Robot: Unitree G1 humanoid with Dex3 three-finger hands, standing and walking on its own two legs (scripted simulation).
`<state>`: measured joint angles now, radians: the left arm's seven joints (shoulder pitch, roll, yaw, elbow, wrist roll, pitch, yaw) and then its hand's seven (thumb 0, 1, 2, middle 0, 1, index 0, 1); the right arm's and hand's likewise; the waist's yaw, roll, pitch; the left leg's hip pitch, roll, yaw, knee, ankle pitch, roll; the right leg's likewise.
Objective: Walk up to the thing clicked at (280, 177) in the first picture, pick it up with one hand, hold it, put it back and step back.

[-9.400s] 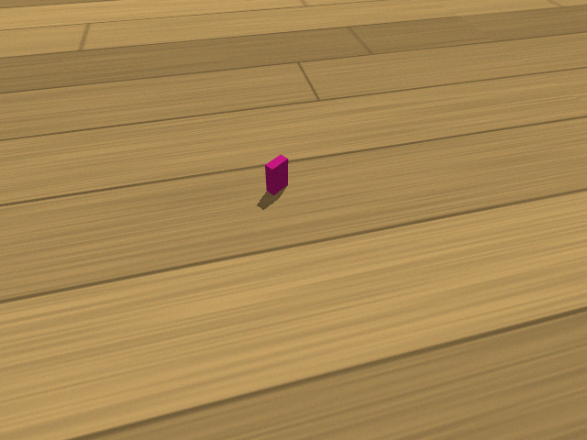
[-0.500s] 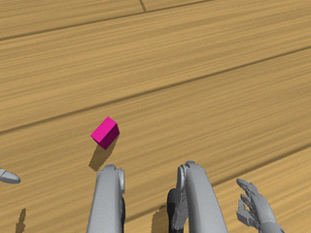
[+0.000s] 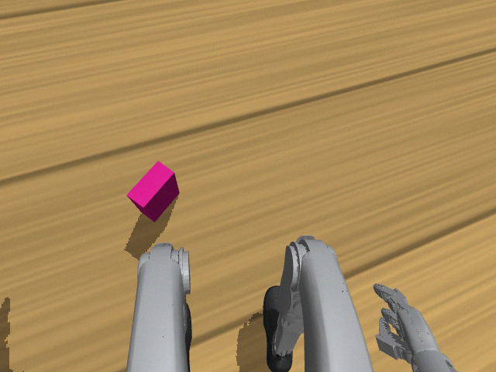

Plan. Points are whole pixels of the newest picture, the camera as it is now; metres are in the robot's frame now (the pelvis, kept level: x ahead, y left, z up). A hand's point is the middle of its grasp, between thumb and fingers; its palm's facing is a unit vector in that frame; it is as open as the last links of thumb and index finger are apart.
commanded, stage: go down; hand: left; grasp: from the side
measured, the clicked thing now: (156, 193) +0.47 +0.19 -0.36
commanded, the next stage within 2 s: approach in 0.92 s
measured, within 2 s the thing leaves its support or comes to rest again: neither
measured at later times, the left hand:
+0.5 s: hand out of the picture +0.38 +0.39 -0.04, palm faces +0.18 -0.97 -0.14, open 17.4 cm
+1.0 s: hand out of the picture +0.39 +0.39 -0.05, palm faces +0.18 -0.98 -0.12, open 17.5 cm
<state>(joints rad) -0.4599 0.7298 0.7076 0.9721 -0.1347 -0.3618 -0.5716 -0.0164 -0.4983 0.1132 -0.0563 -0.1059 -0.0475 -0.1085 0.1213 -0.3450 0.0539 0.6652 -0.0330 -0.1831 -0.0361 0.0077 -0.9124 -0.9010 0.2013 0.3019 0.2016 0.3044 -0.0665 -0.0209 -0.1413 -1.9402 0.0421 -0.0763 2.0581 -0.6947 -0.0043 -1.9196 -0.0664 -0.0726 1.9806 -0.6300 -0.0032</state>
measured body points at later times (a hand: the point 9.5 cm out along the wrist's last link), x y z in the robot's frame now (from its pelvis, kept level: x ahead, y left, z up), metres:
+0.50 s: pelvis -0.01 +0.00 -0.04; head +0.19 +0.05 +0.36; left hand +0.36 +0.44 -0.03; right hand +0.14 -0.28 -0.14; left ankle +0.08 +0.12 -0.41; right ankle +0.10 -0.13 -0.41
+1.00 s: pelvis -0.01 +0.00 -0.06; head +0.19 +0.06 +0.34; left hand +0.37 +0.45 -0.04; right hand +0.13 -0.28 -0.15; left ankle +0.08 +0.12 -0.41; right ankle +0.10 -0.13 -0.41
